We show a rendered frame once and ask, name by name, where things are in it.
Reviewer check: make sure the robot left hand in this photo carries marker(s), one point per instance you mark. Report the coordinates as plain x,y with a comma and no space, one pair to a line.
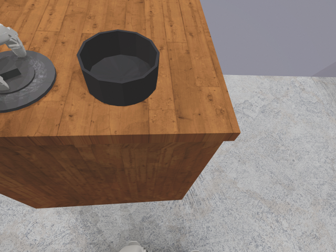
10,37

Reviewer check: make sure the pot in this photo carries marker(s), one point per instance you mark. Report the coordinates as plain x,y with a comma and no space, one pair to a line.
120,67

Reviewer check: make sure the knob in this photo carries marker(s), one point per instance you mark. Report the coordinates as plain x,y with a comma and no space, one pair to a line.
8,69

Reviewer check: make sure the lid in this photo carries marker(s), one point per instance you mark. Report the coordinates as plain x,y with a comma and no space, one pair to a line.
38,75

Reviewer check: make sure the table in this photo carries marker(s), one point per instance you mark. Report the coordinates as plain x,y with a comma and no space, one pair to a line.
70,149

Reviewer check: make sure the left robot shin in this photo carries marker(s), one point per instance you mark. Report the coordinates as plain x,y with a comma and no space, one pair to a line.
134,243

